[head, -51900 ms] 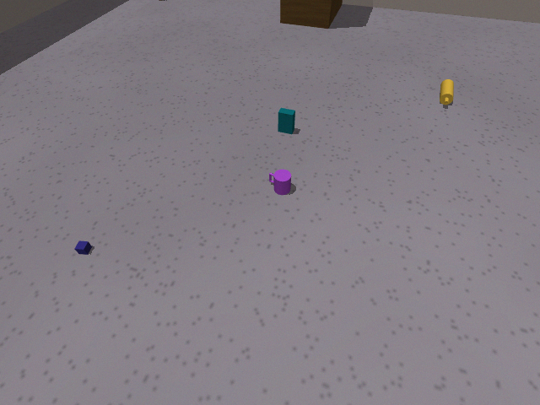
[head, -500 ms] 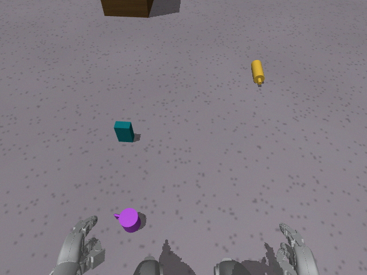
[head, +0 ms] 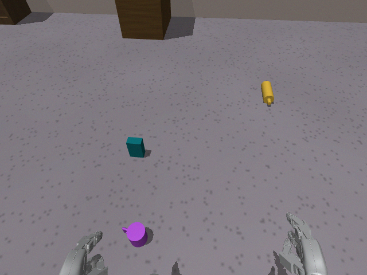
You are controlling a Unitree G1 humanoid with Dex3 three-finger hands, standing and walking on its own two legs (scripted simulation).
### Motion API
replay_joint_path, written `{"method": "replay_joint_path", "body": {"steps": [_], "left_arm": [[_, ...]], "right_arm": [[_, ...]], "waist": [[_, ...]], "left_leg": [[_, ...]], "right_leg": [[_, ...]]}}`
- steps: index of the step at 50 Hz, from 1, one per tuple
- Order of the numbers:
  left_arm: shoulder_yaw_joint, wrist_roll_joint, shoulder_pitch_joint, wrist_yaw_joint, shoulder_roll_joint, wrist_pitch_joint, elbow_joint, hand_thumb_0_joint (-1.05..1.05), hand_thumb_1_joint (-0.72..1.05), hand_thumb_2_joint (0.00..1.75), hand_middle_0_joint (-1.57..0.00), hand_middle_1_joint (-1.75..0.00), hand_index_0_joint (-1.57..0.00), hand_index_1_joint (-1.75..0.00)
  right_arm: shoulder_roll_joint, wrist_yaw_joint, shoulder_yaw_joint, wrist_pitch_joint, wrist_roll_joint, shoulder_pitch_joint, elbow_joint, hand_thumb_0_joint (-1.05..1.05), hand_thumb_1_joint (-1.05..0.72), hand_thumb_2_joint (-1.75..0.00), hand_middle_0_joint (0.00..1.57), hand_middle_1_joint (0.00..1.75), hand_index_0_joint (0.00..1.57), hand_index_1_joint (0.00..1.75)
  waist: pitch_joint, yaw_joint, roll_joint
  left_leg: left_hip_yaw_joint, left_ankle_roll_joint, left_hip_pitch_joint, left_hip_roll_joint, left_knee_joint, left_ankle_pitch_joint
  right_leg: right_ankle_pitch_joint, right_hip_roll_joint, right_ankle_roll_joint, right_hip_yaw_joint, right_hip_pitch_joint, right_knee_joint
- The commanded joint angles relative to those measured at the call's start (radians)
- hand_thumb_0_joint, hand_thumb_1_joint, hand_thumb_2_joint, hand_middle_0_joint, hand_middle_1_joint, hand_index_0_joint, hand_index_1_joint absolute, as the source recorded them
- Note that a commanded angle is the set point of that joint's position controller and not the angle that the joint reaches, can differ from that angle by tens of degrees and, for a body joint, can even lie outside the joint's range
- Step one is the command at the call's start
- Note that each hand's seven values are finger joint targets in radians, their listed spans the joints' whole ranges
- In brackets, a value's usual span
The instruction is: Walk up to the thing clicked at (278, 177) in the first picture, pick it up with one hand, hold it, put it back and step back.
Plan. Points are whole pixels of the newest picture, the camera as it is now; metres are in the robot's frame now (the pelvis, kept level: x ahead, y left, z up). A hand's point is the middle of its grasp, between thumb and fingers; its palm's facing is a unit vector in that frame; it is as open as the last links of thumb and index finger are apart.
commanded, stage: home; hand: left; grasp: from above
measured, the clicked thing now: (134, 233) +0.43 +0.26 -0.66
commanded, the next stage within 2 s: stand in 1.64 s
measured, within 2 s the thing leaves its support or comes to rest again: neither
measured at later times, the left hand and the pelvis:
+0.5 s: hand (104, 274) +0.16 +0.18 -0.05, palm faces +0.04 -0.98 -0.20, open 7.4 cm; pelvis -0.01 +0.00 +0.00, yaw -1 degrees
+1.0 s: hand (103, 271) +0.16 +0.18 -0.05, palm faces +0.04 -0.98 -0.20, open 7.4 cm; pelvis +0.00 +0.01 +0.00, yaw -1 degrees
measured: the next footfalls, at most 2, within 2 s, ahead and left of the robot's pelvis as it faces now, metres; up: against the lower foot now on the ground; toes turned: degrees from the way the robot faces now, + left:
none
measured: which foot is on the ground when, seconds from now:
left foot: down 0.00-1.00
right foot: down 0.00-1.00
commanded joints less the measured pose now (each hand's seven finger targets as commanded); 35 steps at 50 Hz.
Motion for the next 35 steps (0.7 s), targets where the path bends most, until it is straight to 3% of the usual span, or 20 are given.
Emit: {"method": "replay_joint_path", "body": {"steps": [1,5,20,25,30,35], "left_arm": [[0.062,0.010,-0.022,0.012,0.101,-0.056,-0.184,0.00,0.90,0.90,-0.20,-0.30,-0.20,-0.30],[0.064,0.006,-0.032,0.014,0.103,-0.055,-0.185,0.00,0.90,0.90,-0.20,-0.30,-0.20,-0.30],[0.061,0.005,-0.023,0.010,0.099,-0.055,-0.179,0.00,0.90,0.90,-0.20,-0.30,-0.20,-0.30],[0.057,0.001,-0.036,0.009,0.099,-0.057,-0.185,0.00,0.90,0.90,-0.20,-0.30,-0.20,-0.30],[0.064,0.003,-0.024,0.008,0.105,-0.053,-0.195,0.00,0.90,0.90,-0.20,-0.30,-0.20,-0.30],[0.061,0.006,-0.026,0.010,0.105,-0.053,-0.188,0.00,0.90,0.90,-0.20,-0.30,-0.20,-0.30]], "right_arm": [[-0.121,-0.009,-0.049,-0.049,0.000,-0.047,-0.143,0.00,-0.90,-0.90,0.20,0.30,0.20,0.30],[-0.122,-0.010,-0.047,-0.050,0.002,-0.061,-0.146,0.00,-0.90,-0.90,0.20,0.30,0.20,0.30],[-0.124,-0.009,-0.052,-0.056,0.002,-0.051,-0.141,0.00,-0.90,-0.90,0.20,0.30,0.20,0.30],[-0.122,-0.010,-0.049,-0.058,0.005,-0.060,-0.147,0.00,-0.90,-0.90,0.20,0.30,0.20,0.30],[-0.118,-0.012,-0.050,-0.061,0.003,-0.048,-0.141,0.00,-0.90,-0.90,0.20,0.30,0.20,0.30],[-0.119,-0.013,-0.049,-0.057,0.003,-0.055,-0.141,0.00,-0.90,-0.90,0.20,0.30,0.20,0.30]], "waist": [[-0.091,-0.015,0.009],[-0.053,-0.010,0.010],[-0.075,-0.012,0.021],[-0.033,-0.009,0.006],[-0.079,-0.011,0.015],[-0.065,-0.012,0.010]], "left_leg": [[0.049,0.040,0.133,-0.037,-0.146,0.279],[0.052,0.040,0.115,-0.037,-0.165,0.208],[0.037,0.036,0.124,-0.027,-0.177,0.197],[0.049,0.039,0.086,-0.034,-0.175,0.143],[0.054,0.040,0.114,-0.035,-0.159,0.186],[0.055,0.040,0.105,-0.035,-0.158,0.182]], "right_leg": [[0.275,0.042,-0.021,-0.026,0.055,-0.148],[0.209,0.043,-0.021,-0.028,0.042,-0.167],[0.187,0.049,-0.027,-0.034,0.035,-0.150],[0.140,0.045,-0.024,-0.028,0.026,-0.172],[0.185,0.041,-0.022,-0.021,0.043,-0.164],[0.180,0.042,-0.022,-0.021,0.039,-0.167]]}}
